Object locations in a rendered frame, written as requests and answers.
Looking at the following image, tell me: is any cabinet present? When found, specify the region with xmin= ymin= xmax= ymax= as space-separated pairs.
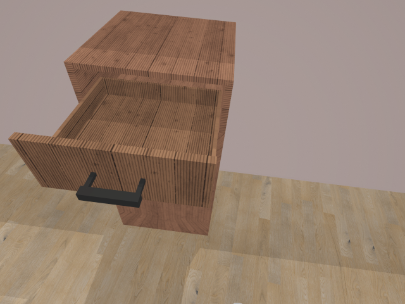
xmin=64 ymin=10 xmax=236 ymax=236

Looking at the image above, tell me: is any handle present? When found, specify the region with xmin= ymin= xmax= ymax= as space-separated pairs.
xmin=76 ymin=172 xmax=146 ymax=208

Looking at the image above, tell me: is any drawer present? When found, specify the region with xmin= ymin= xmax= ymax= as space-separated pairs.
xmin=8 ymin=77 xmax=222 ymax=208

